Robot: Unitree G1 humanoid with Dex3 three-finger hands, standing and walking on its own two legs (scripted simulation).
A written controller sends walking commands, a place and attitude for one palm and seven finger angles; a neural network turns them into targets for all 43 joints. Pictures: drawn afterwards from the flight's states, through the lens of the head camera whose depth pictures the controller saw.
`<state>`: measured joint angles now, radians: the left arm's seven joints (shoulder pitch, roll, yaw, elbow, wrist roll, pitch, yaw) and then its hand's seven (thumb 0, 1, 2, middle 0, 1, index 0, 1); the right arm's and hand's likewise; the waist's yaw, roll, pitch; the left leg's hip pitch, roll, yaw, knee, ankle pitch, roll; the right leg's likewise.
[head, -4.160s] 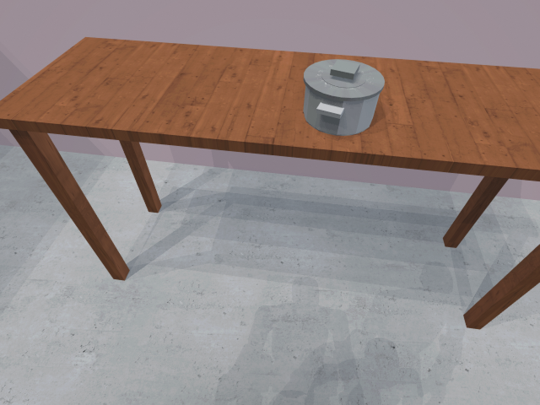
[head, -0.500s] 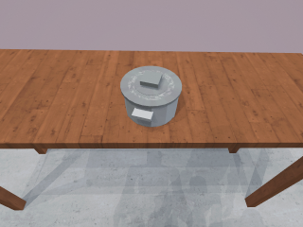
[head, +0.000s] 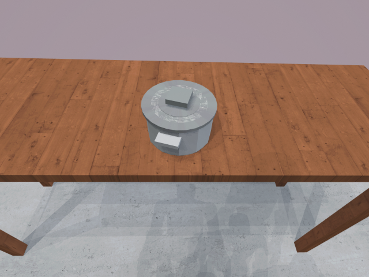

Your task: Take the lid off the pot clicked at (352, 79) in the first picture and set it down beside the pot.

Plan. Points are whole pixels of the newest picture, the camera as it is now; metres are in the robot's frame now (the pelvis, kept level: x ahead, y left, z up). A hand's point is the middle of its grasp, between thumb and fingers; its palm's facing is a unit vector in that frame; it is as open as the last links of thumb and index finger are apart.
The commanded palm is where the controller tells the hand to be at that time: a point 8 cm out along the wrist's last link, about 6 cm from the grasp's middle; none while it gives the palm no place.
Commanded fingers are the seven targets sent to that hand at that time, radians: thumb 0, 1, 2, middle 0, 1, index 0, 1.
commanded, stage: shuffle to correct the standing spot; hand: left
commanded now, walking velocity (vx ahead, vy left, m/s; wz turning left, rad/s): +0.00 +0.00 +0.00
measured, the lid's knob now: (179, 96) +0.46 +0.05 +0.15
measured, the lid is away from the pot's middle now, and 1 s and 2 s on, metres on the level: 0.00 0.00 0.00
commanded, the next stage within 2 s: come to a stop and stand still in 1.06 s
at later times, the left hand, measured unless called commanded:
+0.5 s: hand out of the picture -0.03 +0.13 -0.18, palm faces +0.07 -0.99 -0.13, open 7.4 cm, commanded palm none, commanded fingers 0.00 0.90 0.90 -0.20 -0.30 -0.20 -0.30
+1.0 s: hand out of the picture +0.02 +0.10 -0.20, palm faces +0.06 -0.99 -0.13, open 7.3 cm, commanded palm none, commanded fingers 0.00 0.90 0.90 -0.20 -0.30 -0.20 -0.30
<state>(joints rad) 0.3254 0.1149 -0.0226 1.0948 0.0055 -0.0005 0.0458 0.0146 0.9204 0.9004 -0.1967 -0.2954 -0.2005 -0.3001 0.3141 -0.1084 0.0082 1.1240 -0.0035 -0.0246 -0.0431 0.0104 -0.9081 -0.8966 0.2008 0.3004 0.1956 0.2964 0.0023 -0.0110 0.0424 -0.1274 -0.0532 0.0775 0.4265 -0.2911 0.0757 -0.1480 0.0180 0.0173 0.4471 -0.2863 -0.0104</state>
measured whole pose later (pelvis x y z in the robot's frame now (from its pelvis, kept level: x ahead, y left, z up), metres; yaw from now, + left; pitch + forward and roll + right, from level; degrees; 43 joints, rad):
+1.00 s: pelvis +0.01 -0.07 -0.01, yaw +2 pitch +0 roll -1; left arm 0.30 0.17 0.04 0.96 0.02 0.07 0.03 0.01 0.92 0.90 -0.20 -0.30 -0.20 -0.30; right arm 0.21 -0.11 -0.03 0.99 -0.02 0.00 -0.06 0.01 -0.91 -0.90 0.20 0.30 0.20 0.30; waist -0.01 -0.07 0.06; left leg -0.26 0.03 0.07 0.61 -0.36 0.04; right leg -0.37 0.11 -0.01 1.01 -0.51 -0.02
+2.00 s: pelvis -0.02 -0.14 -0.01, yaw +2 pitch -2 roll +0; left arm 0.30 0.21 0.00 0.99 0.02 0.03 0.04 0.01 0.91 0.90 -0.20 -0.30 -0.20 -0.30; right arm 0.25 -0.18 -0.02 0.95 -0.02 0.02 -0.01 0.01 -0.91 -0.90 0.20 0.30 0.20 0.30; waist 0.00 0.01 0.02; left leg -0.28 0.00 0.06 0.62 -0.30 0.03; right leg -0.27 -0.07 0.02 0.60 -0.30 0.05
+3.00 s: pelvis +0.01 -0.15 +0.00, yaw +1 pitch -2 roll +0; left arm 0.27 0.17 0.00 1.04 0.01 0.01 0.03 0.01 0.91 0.90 -0.20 -0.30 -0.20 -0.30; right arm 0.24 -0.16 -0.01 1.06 0.00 -0.01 -0.02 0.01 -0.92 -0.90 0.20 0.30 0.20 0.30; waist 0.01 -0.02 0.06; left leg -0.20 0.01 0.07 0.51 -0.28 0.01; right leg -0.21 -0.05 0.03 0.50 -0.27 0.05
